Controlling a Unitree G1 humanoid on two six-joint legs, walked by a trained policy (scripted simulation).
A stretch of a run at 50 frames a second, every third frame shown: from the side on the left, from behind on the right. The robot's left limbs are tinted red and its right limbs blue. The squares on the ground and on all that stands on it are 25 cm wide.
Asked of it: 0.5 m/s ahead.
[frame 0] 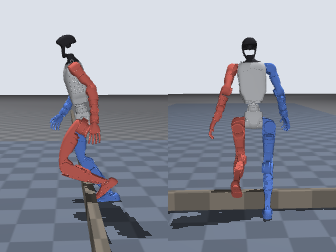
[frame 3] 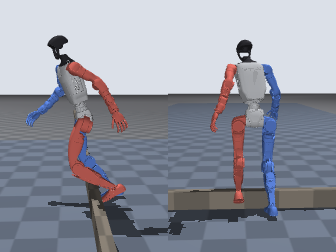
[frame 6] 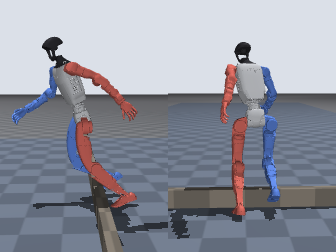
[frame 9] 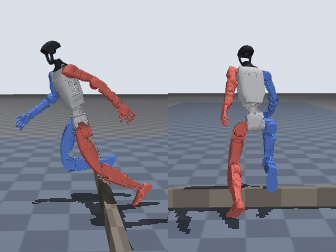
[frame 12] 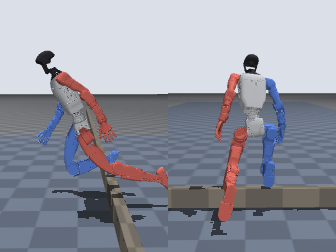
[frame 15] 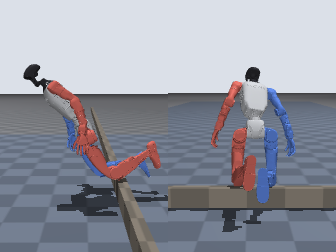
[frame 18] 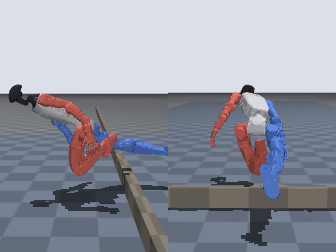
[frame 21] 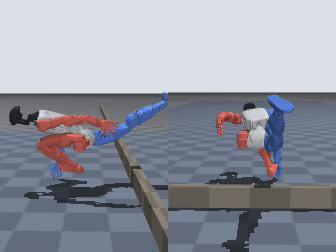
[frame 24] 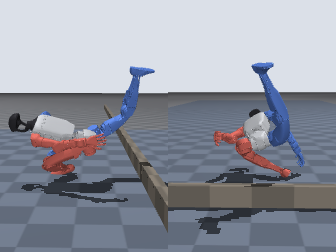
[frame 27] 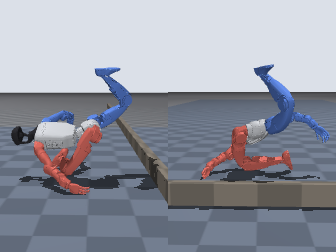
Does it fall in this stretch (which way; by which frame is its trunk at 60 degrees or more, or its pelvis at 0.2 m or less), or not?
yes: goes over forward; its trunk at 60 degrees or more by frame 18
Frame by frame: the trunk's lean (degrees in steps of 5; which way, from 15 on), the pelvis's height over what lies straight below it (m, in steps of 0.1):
0: 15 forward, 0.7
3: 20 forward, 0.7
6: 25 forward, 0.7
9: 25 forward, 0.7
12: 30 forward, 0.6
15: 45 forward, 0.5
18: 65 forward, 0.5
21: 75 forward, 0.4
24: 75 forward, 0.3
27: 90 forward, 0.3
